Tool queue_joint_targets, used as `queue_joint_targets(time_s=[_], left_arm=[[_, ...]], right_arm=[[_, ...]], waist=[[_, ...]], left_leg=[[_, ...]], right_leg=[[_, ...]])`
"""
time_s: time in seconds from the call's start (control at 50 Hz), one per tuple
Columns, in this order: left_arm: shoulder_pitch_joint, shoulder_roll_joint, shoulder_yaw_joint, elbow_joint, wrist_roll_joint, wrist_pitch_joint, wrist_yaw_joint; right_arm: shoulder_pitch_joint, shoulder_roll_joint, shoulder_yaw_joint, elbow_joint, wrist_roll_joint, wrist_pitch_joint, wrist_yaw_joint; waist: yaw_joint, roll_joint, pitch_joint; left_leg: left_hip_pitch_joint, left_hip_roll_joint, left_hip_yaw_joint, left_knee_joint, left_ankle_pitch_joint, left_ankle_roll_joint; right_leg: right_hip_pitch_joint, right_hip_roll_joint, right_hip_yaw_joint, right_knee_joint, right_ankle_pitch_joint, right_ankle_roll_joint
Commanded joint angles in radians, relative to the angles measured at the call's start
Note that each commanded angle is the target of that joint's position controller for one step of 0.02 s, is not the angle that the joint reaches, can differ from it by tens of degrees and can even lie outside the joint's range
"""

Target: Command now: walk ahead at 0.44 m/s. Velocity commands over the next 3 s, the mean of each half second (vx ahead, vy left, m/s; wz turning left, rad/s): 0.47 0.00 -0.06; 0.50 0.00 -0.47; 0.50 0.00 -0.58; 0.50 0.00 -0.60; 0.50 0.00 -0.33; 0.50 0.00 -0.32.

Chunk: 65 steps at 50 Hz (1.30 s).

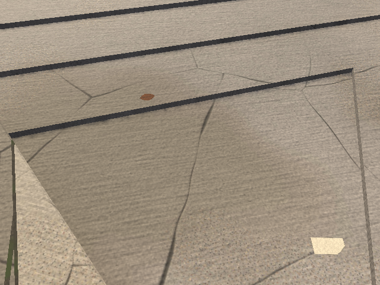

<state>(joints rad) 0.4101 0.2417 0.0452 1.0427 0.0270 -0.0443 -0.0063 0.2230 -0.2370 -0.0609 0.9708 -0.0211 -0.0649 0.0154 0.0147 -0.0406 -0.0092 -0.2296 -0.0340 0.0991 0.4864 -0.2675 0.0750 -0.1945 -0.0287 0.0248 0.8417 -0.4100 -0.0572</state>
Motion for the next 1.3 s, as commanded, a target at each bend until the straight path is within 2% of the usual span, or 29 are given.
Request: queue_joint_targets(time_s=[0.02, 0.12, 0.22, 0.34, 0.36, 0.38, 0.44, 0.46, 0.48, 0.54, 0.58, 0.6, 0.62, 0.64, 0.66, 0.68, 0.72, 0.76, 0.78, 0.8, 0.84, 0.88, 0.96, 0.98, 1.0, 1.02, 1.06, 1.12, 1.3], left_arm=[[-0.057, 0.048, 0.007, -0.091, -0.002, -0.022, -0.018], [-0.129, 0.061, 0.021, -0.134, 0.011, 0.013, -0.027], [-0.291, 0.061, 0.025, -0.214, 0.012, 0.019, -0.035], [-0.455, 0.065, 0.02, -0.296, 0.02, 0.015, -0.041], [-0.48, 0.064, 0.019, -0.308, 0.017, 0.014, -0.043], [-0.42, -0.07, -0.038, -0.284, 0.09, -0.003, -0.039], [-0.554, -0.019, -0.03, -0.332, 0.068, -0.006, -0.059], [-0.591, 0.077, 0.002, -0.363, -0.107, -0.034, -0.076], [-0.606, 0.072, -0.005, -0.362, -0.118, -0.047, -0.091], [-0.537, 0.008, -0.011, -0.351, -0.069, -0.06, -0.11], [-0.175, 0.067, 0.029, -0.224, -0.069, -0.047, -0.091], [0.114, 0.125, 0.061, -0.154, -0.064, -0.032, -0.071], [0.211, 0.203, 0.046, -0.095, -0.02, -0.035, -0.056], [0.297, 0.169, 0.048, -0.078, -0.02, -0.03, -0.052], [0.208, 0.189, 0.06, -0.089, -0.021, -0.027, -0.037], [0.066, 0.187, 0.063, -0.119, -0.034, -0.018, -0.01], [-0.13, 0.174, 0.043, -0.189, -0.018, -0.024, -0.002], [-0.32, 0.106, 0.011, -0.234, -0.034, -0.052, -0.001], [-0.361, 0.161, 0.028, -0.258, -0.036, -0.058, 0.008], [-0.338, 0.17, 0.036, -0.268, -0.028, -0.063, 0.019], [-0.192, 0.17, 0.041, -0.232, -0.046, -0.059, 0.032], [-0.156, 0.169, 0.05, -0.222, -0.07, -0.054, 0.041], [-0.067, 0.08, 0.043, -0.223, -0.048, -0.015, 0.038], [-0.017, -0.008, 0.017, -0.23, -0.034, -0.01, 0.029], [0.14, -0.057, 0.006, -0.268, -0.074, -0.028, 0.02], [0.097, 0.054, 0.027, -0.258, -0.085, -0.027, 0.02], [-0.091, 0.111, 0.046, -0.301, -0.06, -0.009, 0.032], [-0.093, 0.113, 0.068, -0.314, -0.054, 0.01, 0.021], [-0.267, 0.05, 0.059, -0.405, -0.045, 0.021, 0.003]], right_arm=[[0.146, -0.109, -0.019, 0.012, -0.003, -0.01, -0.006], [0.221, -0.076, 0.003, 0.056, -0.002, -0.052, -0.013], [0.241, -0.057, 0.015, 0.09, 0.008, -0.059, -0.039], [0.367, -0.057, 0.02, 0.097, -0.022, -0.042, -0.068], [0.387, -0.06, 0.018, 0.098, -0.032, -0.042, -0.073], [0.592, 0.131, 0.096, 0.206, -0.158, -0.079, -0.032], [0.542, 0.057, 0.101, 0.19, -0.098, -0.085, -0.001], [0.302, -0.115, 0.034, 0.085, 0.064, -0.054, -0.054], [0.344, -0.118, 0.037, 0.088, 0.066, -0.04, -0.074], [0.455, -0.072, 0.043, 0.128, 0.035, -0.007, -0.085], [0.386, -0.052, 0.046, 0.119, 0.024, -0.01, -0.056], [0.276, -0.084, 0.029, 0.102, 0.025, -0.039, -0.031], [0.391, 0.005, 0.057, 0.063, 0.034, -0.077, -0.011], [0.325, -0.109, 0.038, -0.007, 0.094, -0.112, -0.001], [0.226, -0.128, 0.031, -0.088, 0.111, -0.125, -0.002], [0.13, -0.067, 0.043, -0.142, 0.095, -0.117, -0.021], [0.129, -0.05, 0.039, -0.154, 0.047, -0.077, -0.04], [0.066, -0.064, 0.025, -0.214, 0.05, -0.048, -0.052], [0.067, -0.068, 0.021, -0.228, 0.02, -0.048, -0.067], [0.072, -0.072, 0.012, -0.206, -0.009, -0.058, -0.066], [-0.008, -0.048, 0.007, -0.218, 0.015, -0.068, -0.052], [-0.099, -0.087, 0.0, -0.268, 0.05, -0.053, -0.048], [0.021, -0.158, -0.043, -0.241, 0.032, -0.051, -0.028], [0.151, -0.201, -0.054, -0.22, 0.021, -0.059, -0.022], [0.271, -0.314, -0.08, -0.173, 0.003, -0.056, -0.007], [0.227, -0.238, -0.06, -0.198, 0.009, -0.062, 0.002], [0.057, -0.164, -0.036, -0.219, 0.005, -0.054, 0.003], [-0.024, -0.103, -0.023, -0.199, 0.003, -0.057, -0.01], [0.089, -0.139, -0.047, -0.118, 0.016, -0.049, -0.046]], waist=[[-0.04, 0.084, 0.102], [-0.005, 0.093, 0.079], [-0.004, 0.105, 0.09], [-0.079, 0.057, 0.138], [-0.093, 0.051, 0.161], [-0.119, -0.013, 0.154], [-0.134, 0.008, 0.197], [-0.115, 0.048, 0.264], [-0.136, -0.024, 0.226], [-0.153, 0.051, 0.163], [0.026, 0.086, 0.012], [0.219, -0.05, -0.077], [0.15, -0.282, -0.327], [0.22, -0.184, -0.534], [0.167, -0.065, -0.482], [0.098, 0.044, -0.372], [-0.024, 0.225, -0.137], [-0.135, 0.115, 0.129], [-0.148, 0.057, 0.156], [-0.123, 0.067, 0.095], [-0.065, -0.027, -0.008], [-0.04, -0.072, 0.018], [-0.089, -0.055, -0.019], [-0.122, 0.105, -0.121], [-0.05, 0.535, -0.25], [-0.073, 0.378, -0.206], [-0.062, 0.167, -0.056], [-0.006, 0.194, -0.037], [-0.056, 0.13, 0.016]], left_leg=[[0.2, 0.308, -0.395, -0.358, 0.027, 0.158], [0.217, 0.256, -0.223, -0.318, 0.476, 0.147], [0.189, 0.199, -0.156, -0.246, 0.427, 0.107], [0.22, 0.217, -0.232, -0.064, 0.247, 0.144], [0.25, 0.221, -0.233, -0.034, 0.233, 0.147], [0.425, 0.256, -0.242, -0.021, 0.171, 0.131], [0.242, 0.183, -0.184, -0.055, 0.236, 0.125], [0.137, 0.226, -0.188, 0.067, 0.288, 0.086], [0.19, 0.225, -0.159, 0.111, 0.345, 0.064], [0.215, 0.181, -0.094, 0.293, 0.651, -0.002], [0.03, 0.172, -0.082, 0.705, 0.778, 0.004], [-0.243, 0.035, 0.013, 1.189, 0.465, -0.066], [-0.662, -0.006, -0.099, 1.627, -0.548, -0.1], [-0.773, 0.01, -0.253, 1.631, -0.536, -0.122], [-0.86, 0.069, -0.232, 1.447, -0.435, -0.125], [-0.858, 0.106, -0.18, 1.372, -0.351, -0.113], [-0.723, 0.145, -0.173, 1.338, -0.336, -0.115], [-0.613, 0.239, -0.25, 0.955, -0.18, -0.12], [-0.378, 0.2, -0.186, 0.663, -0.028, -0.127], [-0.141, 0.155, -0.141, 0.441, 0.223, -0.132], [0.01, 0.078, -0.116, 0.279, 0.501, -0.175], [-0.087, 0.097, -0.183, 0.105, 0.455, -0.173], [-0.007, 0.096, -0.153, 0.09, 0.139, -0.102], [0.192, 0.245, -0.307, 0.079, 0.092, -0.063], [0.423, 0.496, -0.916, -0.166, -0.231, 0.105], [0.394, 0.476, -1.024, -0.238, -0.467, 0.11], [0.156, 0.391, -0.648, -0.208, -0.257, 0.047], [0.022, 0.298, -0.376, -0.241, 0.0, 0.041], [0.195, 0.318, -0.073, -0.305, 0.32, 0.058]], right_leg=[[-0.394, -0.047, 0.009, 0.166, 0.063, -0.018], [-0.436, -0.023, -0.021, 0.146, 0.267, -0.001], [-0.451, -0.019, 0.007, -0.101, 0.589, 0.004], [-0.582, -0.043, 0.017, -0.165, 0.701, -0.014], [-0.631, -0.039, 0.022, -0.178, 0.687, -0.013], [-0.747, -0.156, 0.167, -0.281, 0.823, -0.032], [-0.527, -0.1, 0.009, -0.367, 0.826, -0.048], [-0.551, -0.052, 0.036, -0.337, 0.758, -0.03], [-0.553, -0.035, 0.033, -0.355, 0.765, -0.017], [-0.338, 0.034, -0.088, -0.425, 0.734, -0.014], [0.113, 0.038, -0.112, -0.41, 0.76, -0.071], [0.484, -0.055, -0.02, -0.461, 0.982, -0.17], [0.961, -0.31, 0.278, -0.103, 1.488, -0.356], [1.105, -0.371, 0.457, -0.15, 1.316, -0.481], [0.997, -0.352, 0.524, -0.295, 0.912, -0.467], [0.763, -0.341, 0.575, -0.428, 0.595, -0.413], [0.181, -0.386, 0.628, -0.56, 0.381, -0.404], [-0.327, -0.27, 0.43, -0.671, 0.289, -0.273], [-0.541, -0.114, 0.243, -0.695, 0.311, -0.214], [-0.631, 0.007, 0.118, -0.636, 0.328, -0.173], [-0.531, -0.015, 0.128, -0.623, 0.268, -0.182], [-0.313, -0.067, 0.223, -0.596, 0.162, -0.158], [-0.157, -0.037, 0.283, -0.295, 0.009, -0.066], [-0.275, 0.055, 0.167, 0.059, -0.091, -0.019], [-0.562, 0.145, 0.099, 0.433, -0.214, -0.001], [-0.677, 0.092, 0.18, 0.604, -0.131, 0.001], [-0.671, 0.013, 0.138, 0.587, 0.075, -0.014], [-0.535, -0.046, 0.128, 0.438, 0.177, 0.003], [-0.621, -0.038, 0.074, 0.058, 0.41, 0.033]])
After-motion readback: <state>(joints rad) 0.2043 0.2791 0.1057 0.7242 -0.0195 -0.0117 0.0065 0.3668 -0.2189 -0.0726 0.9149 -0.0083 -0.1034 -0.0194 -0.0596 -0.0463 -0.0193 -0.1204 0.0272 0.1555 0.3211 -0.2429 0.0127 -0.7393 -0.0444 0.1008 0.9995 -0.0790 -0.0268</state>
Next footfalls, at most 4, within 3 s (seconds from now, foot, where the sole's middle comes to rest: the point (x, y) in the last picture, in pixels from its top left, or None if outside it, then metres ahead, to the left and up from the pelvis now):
0.60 right None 0.50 -0.13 -0.92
0.96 left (170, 233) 0.81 0.09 -0.92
1.54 right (252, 210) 0.94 -0.28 -0.92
2.00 left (260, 154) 1.28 -0.36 -0.92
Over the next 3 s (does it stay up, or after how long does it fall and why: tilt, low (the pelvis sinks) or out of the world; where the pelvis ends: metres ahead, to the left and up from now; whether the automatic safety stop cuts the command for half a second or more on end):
stays up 1.33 -0.74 -0.16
